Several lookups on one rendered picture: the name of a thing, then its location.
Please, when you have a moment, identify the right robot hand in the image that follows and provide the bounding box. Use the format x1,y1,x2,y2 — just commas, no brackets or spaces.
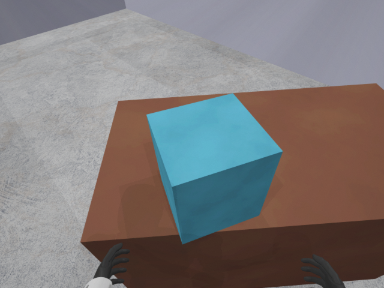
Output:
301,254,346,288

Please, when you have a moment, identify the left robot hand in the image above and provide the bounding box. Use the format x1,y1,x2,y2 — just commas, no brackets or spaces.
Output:
93,243,130,285

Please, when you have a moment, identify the carton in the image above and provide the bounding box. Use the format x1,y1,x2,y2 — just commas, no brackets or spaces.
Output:
146,93,283,244

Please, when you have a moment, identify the pedestal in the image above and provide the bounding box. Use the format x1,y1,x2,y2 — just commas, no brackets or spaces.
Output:
80,83,384,288

